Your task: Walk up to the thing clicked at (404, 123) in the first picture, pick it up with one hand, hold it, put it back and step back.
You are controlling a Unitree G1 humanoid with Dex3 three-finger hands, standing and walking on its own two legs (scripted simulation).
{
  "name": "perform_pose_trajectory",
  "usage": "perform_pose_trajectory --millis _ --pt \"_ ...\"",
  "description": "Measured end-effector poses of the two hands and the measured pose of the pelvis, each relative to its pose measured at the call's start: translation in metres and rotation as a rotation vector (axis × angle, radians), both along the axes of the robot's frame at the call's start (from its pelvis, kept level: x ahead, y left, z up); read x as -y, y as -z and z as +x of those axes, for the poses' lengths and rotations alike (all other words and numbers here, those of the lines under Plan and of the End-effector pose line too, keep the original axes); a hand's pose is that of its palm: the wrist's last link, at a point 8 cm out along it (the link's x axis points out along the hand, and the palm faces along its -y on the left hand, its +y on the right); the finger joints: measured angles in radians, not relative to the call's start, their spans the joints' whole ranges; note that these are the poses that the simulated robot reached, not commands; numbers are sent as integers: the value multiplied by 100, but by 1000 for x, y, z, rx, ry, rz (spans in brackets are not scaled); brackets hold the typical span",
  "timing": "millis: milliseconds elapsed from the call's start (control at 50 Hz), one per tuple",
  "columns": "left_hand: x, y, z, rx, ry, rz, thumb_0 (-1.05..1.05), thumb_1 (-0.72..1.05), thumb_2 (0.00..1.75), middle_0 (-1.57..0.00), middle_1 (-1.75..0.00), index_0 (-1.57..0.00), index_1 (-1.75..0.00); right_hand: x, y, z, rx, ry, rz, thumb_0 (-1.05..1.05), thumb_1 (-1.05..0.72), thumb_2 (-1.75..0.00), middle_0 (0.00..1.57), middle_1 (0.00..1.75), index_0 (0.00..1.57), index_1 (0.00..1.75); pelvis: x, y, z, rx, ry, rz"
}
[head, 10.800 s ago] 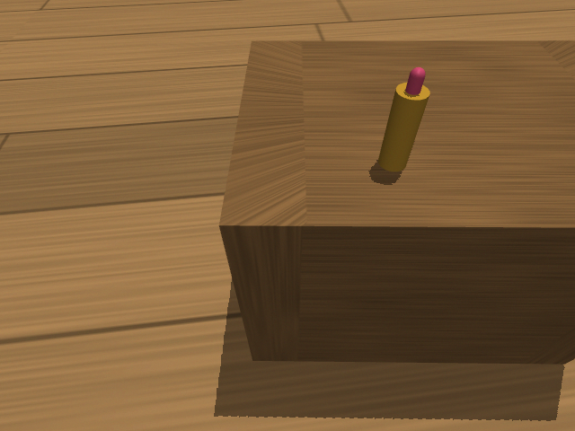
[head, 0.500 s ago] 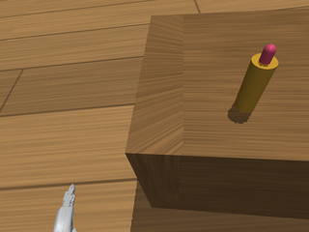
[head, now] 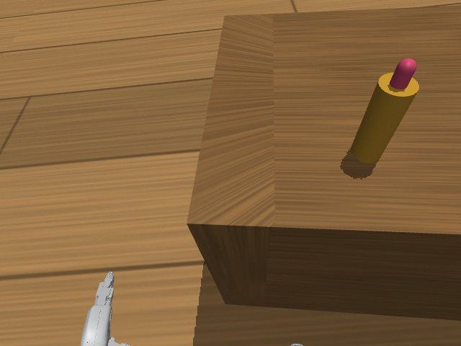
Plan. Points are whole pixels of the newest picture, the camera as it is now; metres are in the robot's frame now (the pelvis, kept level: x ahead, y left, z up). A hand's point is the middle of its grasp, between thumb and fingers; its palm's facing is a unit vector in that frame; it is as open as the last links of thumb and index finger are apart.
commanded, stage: approach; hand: right
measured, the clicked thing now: (384, 113) +0.49 -0.23 +0.10
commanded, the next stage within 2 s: close in in 0.06 s
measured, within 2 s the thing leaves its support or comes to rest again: neither
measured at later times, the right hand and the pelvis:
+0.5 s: hand (405, 141) +0.46 -0.27 +0.06, palm faces +0.20 +0.98 +0.04, open 17.7 cm; pelvis -0.01 +0.00 -0.03, yaw +3 degrees
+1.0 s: hand (379, 136) +0.47 -0.23 +0.07, palm faces +0.21 +0.98 +0.02, open 17.5 cm; pelvis -0.02 +0.00 -0.04, yaw +2 degrees
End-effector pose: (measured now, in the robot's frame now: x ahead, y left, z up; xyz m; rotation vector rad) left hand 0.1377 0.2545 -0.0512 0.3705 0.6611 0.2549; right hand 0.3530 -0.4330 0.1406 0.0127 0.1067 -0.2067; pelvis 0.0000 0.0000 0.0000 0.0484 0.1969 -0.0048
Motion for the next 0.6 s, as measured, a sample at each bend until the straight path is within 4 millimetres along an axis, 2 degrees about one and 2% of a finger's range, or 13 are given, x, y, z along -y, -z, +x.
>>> perform_pose_trajectory --millis 160,260,360,420,600 --pt "-3 4 -6 -1 5 5 -1 -53 4 -6 -5 -6 -5 -56 59 33 16 -64 48 -2 58 -6 5 5 5 5 -4 12 -6 -40 -10 2" --pt "-12 7 -19 -15 -28 22 -1 -52 4 -6 -5 -7 -4 -78 82 54 39 -42 47 -2 56 -6 4 5 5 5 -5 22 -9 -74 -26 5" --pt "-19 9 -29 -28 -54 29 -1 -52 3 -7 -6 -7 -4 -91 87 71 69 -16 38 -2 57 -7 4 5 4 5 -5 30 -11 -98 -37 9" --pt "-19 9 -28 -28 -57 15 -2 -52 4 -7 -6 -7 -4 -100 83 76 81 -9 28 -2 57 -7 3 5 3 5 -5 31 -10 -101 -42 10" --pt "-11 5 -21 26 -41 -50 -2 -53 4 -6 -5 -7 -4 -118 78 74 68 -1 19 -2 58 -6 3 5 3 5 -4 32 -10 -88 -39 6"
